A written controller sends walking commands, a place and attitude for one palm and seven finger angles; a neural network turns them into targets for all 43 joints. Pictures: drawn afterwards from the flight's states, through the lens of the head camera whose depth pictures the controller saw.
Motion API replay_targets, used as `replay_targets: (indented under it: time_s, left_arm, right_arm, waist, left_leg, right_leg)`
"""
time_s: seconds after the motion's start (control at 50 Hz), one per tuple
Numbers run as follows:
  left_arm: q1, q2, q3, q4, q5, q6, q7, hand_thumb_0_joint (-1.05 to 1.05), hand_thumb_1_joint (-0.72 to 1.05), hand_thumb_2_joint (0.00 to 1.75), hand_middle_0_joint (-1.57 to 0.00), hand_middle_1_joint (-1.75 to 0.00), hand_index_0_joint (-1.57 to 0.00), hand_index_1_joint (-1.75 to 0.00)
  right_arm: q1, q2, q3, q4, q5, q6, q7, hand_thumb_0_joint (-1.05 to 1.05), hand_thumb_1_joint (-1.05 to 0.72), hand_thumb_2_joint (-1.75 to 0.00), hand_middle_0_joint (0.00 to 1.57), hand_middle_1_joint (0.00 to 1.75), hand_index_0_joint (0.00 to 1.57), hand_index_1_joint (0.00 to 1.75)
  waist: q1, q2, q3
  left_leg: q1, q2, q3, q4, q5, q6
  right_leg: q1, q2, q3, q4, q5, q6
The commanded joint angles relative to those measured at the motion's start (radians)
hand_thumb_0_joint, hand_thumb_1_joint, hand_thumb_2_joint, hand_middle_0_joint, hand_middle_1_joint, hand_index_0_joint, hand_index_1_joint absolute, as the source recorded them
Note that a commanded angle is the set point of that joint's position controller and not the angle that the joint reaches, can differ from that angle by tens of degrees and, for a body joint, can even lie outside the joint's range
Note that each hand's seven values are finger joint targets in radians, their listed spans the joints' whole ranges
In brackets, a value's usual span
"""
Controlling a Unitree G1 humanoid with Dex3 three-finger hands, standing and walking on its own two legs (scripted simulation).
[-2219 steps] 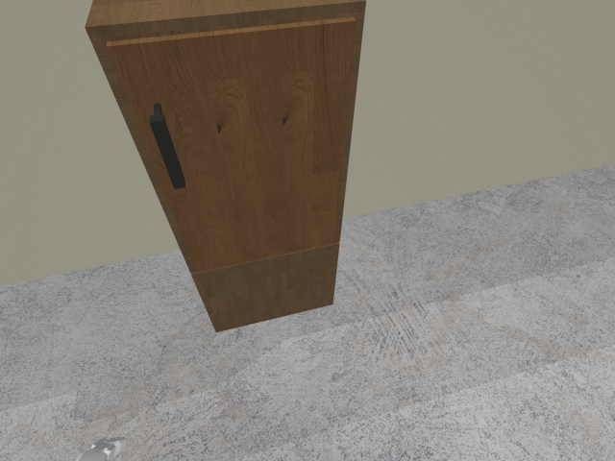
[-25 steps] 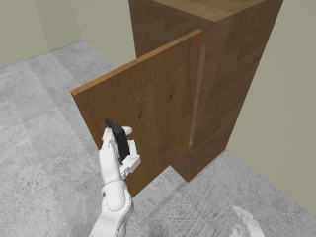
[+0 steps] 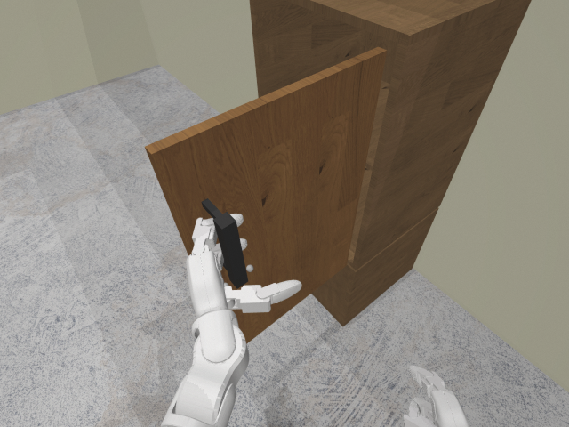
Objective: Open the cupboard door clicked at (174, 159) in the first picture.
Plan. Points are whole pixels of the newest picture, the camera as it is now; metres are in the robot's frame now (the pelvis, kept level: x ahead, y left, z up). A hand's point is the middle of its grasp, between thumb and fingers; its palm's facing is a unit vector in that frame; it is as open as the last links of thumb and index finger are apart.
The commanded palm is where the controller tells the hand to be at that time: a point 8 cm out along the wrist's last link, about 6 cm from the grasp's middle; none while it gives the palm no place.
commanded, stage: open thumb and fingers to let go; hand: left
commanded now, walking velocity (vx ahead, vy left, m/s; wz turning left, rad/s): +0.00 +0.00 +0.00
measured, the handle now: (224, 244) +0.35 +0.11 +0.08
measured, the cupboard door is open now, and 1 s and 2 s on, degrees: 91 94 93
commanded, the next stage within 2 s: slide the hand sideways off the handle in 0.30 s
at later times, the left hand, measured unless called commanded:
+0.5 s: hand (248, 278) +0.29 +0.07 +0.08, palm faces +0.15 -0.98 -0.08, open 15.4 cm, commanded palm +0.26 +0.11 +0.08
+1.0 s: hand (235, 305) +0.26 +0.08 +0.08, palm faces -0.12 -0.99 -0.04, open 16.1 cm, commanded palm +0.23 +0.15 +0.08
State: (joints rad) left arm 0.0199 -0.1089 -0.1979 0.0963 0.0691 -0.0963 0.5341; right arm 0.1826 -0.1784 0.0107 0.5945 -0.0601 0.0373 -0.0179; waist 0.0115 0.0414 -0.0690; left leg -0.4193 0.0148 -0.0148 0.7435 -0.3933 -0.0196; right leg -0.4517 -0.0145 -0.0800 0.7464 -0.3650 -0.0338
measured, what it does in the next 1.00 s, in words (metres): stands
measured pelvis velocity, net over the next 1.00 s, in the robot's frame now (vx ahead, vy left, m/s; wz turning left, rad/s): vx -0.01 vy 0.01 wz -0.03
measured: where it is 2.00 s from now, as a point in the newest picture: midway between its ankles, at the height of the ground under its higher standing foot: outside the picture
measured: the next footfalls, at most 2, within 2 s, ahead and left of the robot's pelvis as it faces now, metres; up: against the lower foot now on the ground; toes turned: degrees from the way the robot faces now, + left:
none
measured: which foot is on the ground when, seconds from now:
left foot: down 0.00-1.00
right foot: down 0.00-1.00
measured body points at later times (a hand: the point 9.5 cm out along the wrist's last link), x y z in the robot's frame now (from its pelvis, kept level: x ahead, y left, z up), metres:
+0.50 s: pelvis -0.01 +0.01 +0.00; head +0.00 +0.00 +0.45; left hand +0.28 +0.12 +0.09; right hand +0.16 -0.20 -0.10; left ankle -0.01 +0.13 -0.71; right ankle +0.01 -0.10 -0.71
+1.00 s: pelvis -0.01 +0.01 +0.00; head +0.00 -0.01 +0.45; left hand +0.26 +0.14 +0.08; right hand +0.16 -0.21 -0.09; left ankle -0.01 +0.13 -0.71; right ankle +0.01 -0.10 -0.71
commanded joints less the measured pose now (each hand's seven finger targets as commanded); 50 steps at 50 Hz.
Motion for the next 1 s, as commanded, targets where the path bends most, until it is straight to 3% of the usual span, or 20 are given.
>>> replay_targets:
  time_s: [0.0, 0.16, 0.26, 0.32, 0.38, 0.4, 0.42, 0.44, 0.46, 0.5, 0.54, 0.58, 0.62, 0.64, 0.68, 0.7, 0.72, 0.8, 0.88, 0.98]
  left_arm:
    - [-0.253, -0.044, -0.015, -0.219, 0.033, -0.061, 0.016, 0.00, -0.50, 0.30, -0.26, -0.95, -0.26, -0.95]
    - [-0.272, -0.059, -0.021, -0.226, 0.028, -0.049, 0.033, 0.00, -0.50, 0.30, -0.19, -0.55, -0.19, -0.55]
    - [-0.297, -0.083, -0.042, -0.206, 0.040, -0.038, 0.056, 0.00, -0.50, 0.30, -0.15, -0.30, -0.15, -0.30]
    - [-0.323, -0.069, -0.026, -0.209, 0.037, -0.033, 0.067, 0.00, -0.50, 0.30, -0.15, -0.30, -0.15, -0.30]
    - [-0.347, -0.104, -0.057, -0.184, 0.045, -0.027, 0.074, 0.00, -0.50, 0.30, -0.15, -0.30, -0.15, -0.30]
    - [-0.352, -0.013, -0.241, -0.146, 0.129, -0.067, -0.138, 0.00, -0.50, 0.30, -0.15, -0.30, -0.15, -0.30]
    - [-0.417, 0.079, -0.147, -0.238, 0.090, -0.118, -0.250, 0.00, -0.50, 0.30, -0.15, -0.30, -0.15, -0.30]
    - [-0.404, 0.131, -0.116, -0.234, 0.077, -0.143, -0.318, 0.00, -0.50, 0.30, -0.15, -0.30, -0.15, -0.30]
    - [-0.416, 0.130, -0.124, -0.251, 0.062, -0.162, -0.373, 0.00, -0.50, 0.30, -0.15, -0.30, -0.15, -0.30]
    - [-0.405, 0.085, -0.180, -0.233, 0.002, -0.169, -0.504, 0.00, -0.50, 0.30, -0.15, -0.30, -0.15, -0.30]
    - [-0.409, 0.080, -0.133, -0.205, -0.116, -0.142, -0.581, 0.00, -0.50, 0.30, -0.15, -0.30, -0.15, -0.30]
    - [-0.365, 0.073, -0.072, -0.181, -0.192, -0.105, -0.583, 0.00, -0.50, 0.30, -0.15, -0.30, -0.15, -0.30]
    - [-0.327, 0.101, -0.001, -0.166, -0.226, -0.083, -0.555, 0.00, -0.50, 0.30, -0.15, -0.30, -0.15, -0.30]
    - [-0.299, 0.127, 0.040, -0.175, -0.224, -0.080, -0.534, 0.00, -0.50, 0.30, -0.15, -0.30, -0.15, -0.30]
    - [-0.265, 0.153, 0.069, -0.198, -0.192, -0.085, -0.490, 0.00, -0.50, 0.30, -0.15, -0.30, -0.15, -0.30]
    - [-0.241, 0.188, 0.095, -0.218, -0.170, -0.093, -0.469, 0.00, -0.50, 0.30, -0.15, -0.30, -0.15, -0.30]
    - [-0.221, 0.173, 0.076, -0.248, -0.150, -0.103, -0.459, 0.00, -0.50, 0.30, -0.15, -0.30, -0.15, -0.30]
    - [-0.122, 0.226, 0.118, -0.269, -0.121, -0.118, -0.457, 0.00, -0.50, 0.30, -0.15, -0.30, -0.15, -0.30]
    - [-0.084, 0.232, 0.122, -0.342, -0.136, -0.125, -0.483, 0.00, -0.50, 0.30, -0.15, -0.30, -0.15, -0.30]
    - [0.021, 0.262, 0.166, -0.389, -0.178, -0.123, -0.523, 0.00, -0.50, 0.30, -0.15, -0.30, -0.15, -0.30]
  right_arm:
    - [-0.105, -0.086, -0.028, -0.161, -0.001, -0.044, -0.011, 0.00, -0.90, -0.90, 0.20, 0.30, 0.20, 0.30]
    - [-0.109, -0.083, -0.027, -0.164, -0.002, -0.043, -0.010, 0.00, -0.90, -0.90, 0.20, 0.30, 0.20, 0.30]
    - [-0.117, -0.082, -0.026, -0.160, 0.000, -0.039, -0.002, 0.00, -0.90, -0.90, 0.20, 0.30, 0.20, 0.30]
    - [-0.131, -0.084, -0.026, -0.157, 0.001, -0.037, -0.003, 0.00, -0.90, -0.90, 0.20, 0.30, 0.20, 0.30]
    - [-0.131, -0.081, -0.025, -0.152, 0.001, -0.039, -0.001, 0.00, -0.90, -0.90, 0.20, 0.30, 0.20, 0.30]
    - [-0.051, -0.115, -0.022, -0.112, 0.003, -0.039, 0.002, 0.00, -0.90, -0.90, 0.20, 0.30, 0.20, 0.30]
    - [-0.041, -0.115, -0.028, -0.149, 0.013, -0.046, -0.010, 0.00, -0.90, -0.90, 0.20, 0.30, 0.20, 0.30]
    - [-0.040, -0.115, -0.026, -0.156, 0.016, -0.047, -0.022, 0.00, -0.90, -0.90, 0.20, 0.30, 0.20, 0.30]
    - [-0.047, -0.111, -0.022, -0.163, 0.021, -0.054, -0.030, 0.00, -0.90, -0.90, 0.20, 0.30, 0.20, 0.30]
    - [-0.037, -0.114, -0.010, -0.177, 0.044, -0.079, -0.032, 0.00, -0.90, -0.90, 0.20, 0.30, 0.20, 0.30]
    - [-0.064, -0.115, 0.002, -0.194, 0.068, -0.107, -0.043, 0.00, -0.90, -0.90, 0.20, 0.30, 0.20, 0.30]
    - [-0.083, -0.117, 0.008, -0.204, 0.079, -0.134, -0.051, 0.00, -0.90, -0.90, 0.20, 0.30, 0.20, 0.30]
    - [-0.087, -0.123, 0.010, -0.200, 0.081, -0.154, -0.049, 0.00, -0.90, -0.90, 0.20, 0.30, 0.20, 0.30]
    - [-0.084, -0.124, 0.010, -0.201, 0.076, -0.159, -0.045, 0.00, -0.90, -0.90, 0.20, 0.30, 0.20, 0.30]
    - [-0.081, -0.120, 0.008, -0.205, 0.070, -0.161, -0.033, 0.00, -0.90, -0.90, 0.20, 0.30, 0.20, 0.30]
    - [-0.075, -0.121, 0.005, -0.208, 0.066, -0.160, -0.025, 0.00, -0.90, -0.90, 0.20, 0.30, 0.20, 0.30]
    - [-0.070, -0.113, 0.004, -0.214, 0.062, -0.162, -0.017, 0.00, -0.90, -0.90, 0.20, 0.30, 0.20, 0.30]
    - [-0.069, -0.115, 0.002, -0.224, 0.059, -0.148, -0.007, 0.00, -0.90, -0.90, 0.20, 0.30, 0.20, 0.30]
    - [-0.071, -0.112, 0.001, -0.239, 0.060, -0.151, -0.009, 0.00, -0.90, -0.90, 0.20, 0.30, 0.20, 0.30]
    - [-0.061, -0.118, -0.001, -0.242, 0.064, -0.164, -0.020, 0.00, -0.90, -0.90, 0.20, 0.30, 0.20, 0.30]
  waist:
    - [-0.004, -0.107, -0.195]
    - [0.000, -0.103, -0.223]
    - [-0.004, -0.092, -0.189]
    - [-0.004, -0.106, -0.194]
    - [-0.012, -0.096, -0.180]
    - [-0.098, -0.170, -0.109]
    - [-0.062, -0.108, -0.206]
    - [-0.042, -0.092, -0.243]
    - [-0.044, -0.064, -0.261]
    - [-0.064, -0.029, -0.224]
    - [-0.058, -0.023, -0.177]
    - [-0.041, -0.083, -0.143]
    - [-0.022, -0.139, -0.130]
    - [-0.002, -0.152, -0.144]
    - [0.014, -0.143, -0.157]
    - [0.031, -0.107, -0.166]
    - [0.026, -0.104, -0.182]
    - [0.037, -0.081, -0.150]
    - [0.023, -0.042, -0.143]
    - [0.019, -0.092, -0.142]
  left_leg:
    - [0.027, -0.022, 0.010, -0.078, 0.221, 0.026]
    - [0.028, -0.019, 0.010, -0.082, 0.221, 0.023]
    - [0.023, -0.016, 0.003, -0.084, 0.206, 0.020]
    - [0.020, -0.016, 0.002, -0.083, 0.185, 0.021]
    - [0.016, -0.015, -0.003, -0.080, 0.170, 0.019]
    - [0.037, -0.018, -0.004, -0.068, 0.172, 0.040]
    - [0.046, -0.022, 0.001, -0.067, 0.184, 0.044]
    - [0.055, -0.029, 0.004, -0.065, 0.196, 0.048]
    - [0.069, -0.029, 0.004, -0.064, 0.204, 0.049]
    - [0.082, -0.027, -0.007, -0.069, 0.180, 0.046]
    - [0.060, -0.029, -0.018, -0.087, 0.098, 0.040]
    - [0.040, -0.029, -0.027, -0.107, 0.047, 0.034]
    - [0.021, -0.030, -0.028, -0.122, 0.028, 0.030]
    - [0.014, -0.031, -0.026, -0.131, 0.037, 0.027]
    - [0.019, -0.030, -0.016, -0.135, 0.062, 0.026]
    - [0.019, -0.030, -0.011, -0.138, 0.086, 0.024]
    - [0.034, -0.027, -0.004, -0.134, 0.114, 0.027]
    - [0.007, -0.026, 0.015, -0.130, 0.115, 0.028]
    - [0.017, -0.026, 0.025, -0.122, 0.107, 0.030]
    - [-0.002, -0.030, 0.025, -0.107, 0.122, 0.032]
  right_leg:
    - [0.120, -0.003, 0.032, -0.118, 0.226, 0.001]
    - [0.122, 0.003, 0.023, -0.107, 0.212, -0.002]
    - [0.094, 0.008, 0.016, -0.104, 0.175, -0.007]
    - [0.089, 0.008, 0.019, -0.112, 0.143, -0.005]
    - [0.065, 0.009, 0.011, -0.104, 0.120, -0.006]
    - [0.017, 0.002, 0.040, -0.102, 0.187, 0.000]
    - [0.052, -0.003, 0.045, -0.084, 0.222, -0.004]
    - [0.087, -0.003, 0.054, -0.074, 0.249, -0.008]
    - [0.088, -0.005, 0.054, -0.071, 0.260, -0.007]
    - [0.061, -0.001, 0.044, -0.072, 0.229, -0.009]
    - [0.050, 0.009, 0.034, -0.099, 0.140, -0.005]
    - [0.047, 0.014, 0.022, -0.126, 0.069, 0.002]
    - [0.055, 0.012, 0.021, -0.141, 0.027, 0.009]
    - [0.075, 0.010, 0.021, -0.139, 0.029, 0.009]
    - [0.086, 0.008, 0.024, -0.128, 0.048, 0.008]
    - [0.101, 0.005, 0.030, -0.121, 0.067, 0.003]
    - [0.105, 0.004, 0.031, -0.113, 0.102, 0.004]
    - [0.121, 0.005, 0.046, -0.117, 0.119, 0.000]
    - [0.115, 0.008, 0.050, -0.121, 0.125, 0.004]
    - [0.142, 0.008, 0.063, -0.132, 0.157, 0.012]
